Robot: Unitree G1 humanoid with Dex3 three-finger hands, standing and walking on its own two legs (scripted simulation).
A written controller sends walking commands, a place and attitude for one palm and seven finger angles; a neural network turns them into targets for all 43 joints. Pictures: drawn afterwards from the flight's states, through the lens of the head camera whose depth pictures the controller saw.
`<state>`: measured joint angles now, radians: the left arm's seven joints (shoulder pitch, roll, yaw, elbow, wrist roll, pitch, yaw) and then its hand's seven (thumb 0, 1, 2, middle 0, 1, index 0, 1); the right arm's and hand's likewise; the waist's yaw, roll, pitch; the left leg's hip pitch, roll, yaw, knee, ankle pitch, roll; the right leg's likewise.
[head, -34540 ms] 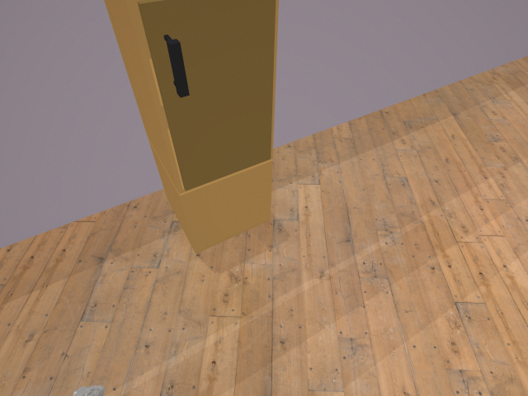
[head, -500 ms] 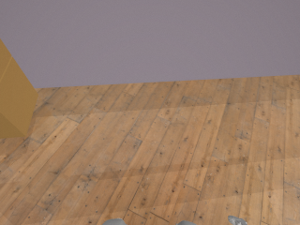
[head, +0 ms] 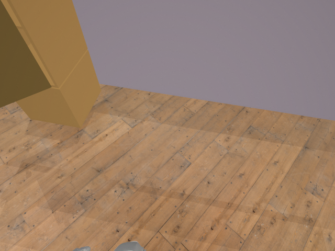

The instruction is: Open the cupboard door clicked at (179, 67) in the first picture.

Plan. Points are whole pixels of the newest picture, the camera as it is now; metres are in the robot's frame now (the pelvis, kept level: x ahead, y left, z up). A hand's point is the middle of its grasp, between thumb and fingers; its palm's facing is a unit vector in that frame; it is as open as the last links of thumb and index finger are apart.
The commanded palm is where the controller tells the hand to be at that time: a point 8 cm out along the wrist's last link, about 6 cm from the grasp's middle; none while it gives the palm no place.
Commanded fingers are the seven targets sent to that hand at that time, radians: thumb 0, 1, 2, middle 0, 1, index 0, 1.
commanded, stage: turn to face it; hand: left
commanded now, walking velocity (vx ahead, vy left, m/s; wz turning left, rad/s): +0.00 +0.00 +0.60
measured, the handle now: out of the picture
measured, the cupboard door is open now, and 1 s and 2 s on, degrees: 48 48 48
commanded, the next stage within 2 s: take the last steps up to it in 1.02 s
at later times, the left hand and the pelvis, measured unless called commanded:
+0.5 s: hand out of the picture +0.04 +0.21 -0.15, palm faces +0.30 -0.91 -0.28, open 7.4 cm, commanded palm none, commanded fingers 0.00 0.90 0.90 -0.20 -0.30 -0.20 -0.30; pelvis +0.00 -0.02 +0.00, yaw +18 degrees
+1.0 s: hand out of the picture -0.02 +0.21 -0.16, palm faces +0.52 -0.81 -0.28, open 7.4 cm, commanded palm none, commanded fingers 0.00 0.90 0.90 -0.20 -0.30 -0.20 -0.30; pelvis +0.02 -0.01 -0.01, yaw +30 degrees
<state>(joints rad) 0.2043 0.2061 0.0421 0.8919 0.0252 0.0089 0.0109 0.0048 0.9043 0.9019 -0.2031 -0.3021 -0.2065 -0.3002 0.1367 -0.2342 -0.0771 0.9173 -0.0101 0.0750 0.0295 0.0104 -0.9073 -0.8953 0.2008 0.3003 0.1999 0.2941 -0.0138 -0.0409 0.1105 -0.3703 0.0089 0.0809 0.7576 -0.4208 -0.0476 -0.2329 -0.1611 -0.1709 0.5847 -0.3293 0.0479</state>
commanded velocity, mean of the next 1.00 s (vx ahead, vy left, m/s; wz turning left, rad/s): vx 0.00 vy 0.00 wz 0.48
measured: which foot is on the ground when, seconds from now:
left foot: up 0.00-0.02, down 0.04-0.38, up 0.40-0.64, down 0.66-0.98, up 1.00-1.00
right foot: down 0.00-0.04, up 0.06-0.36, down 0.38-0.64, up 0.66-0.96, down 0.98-1.00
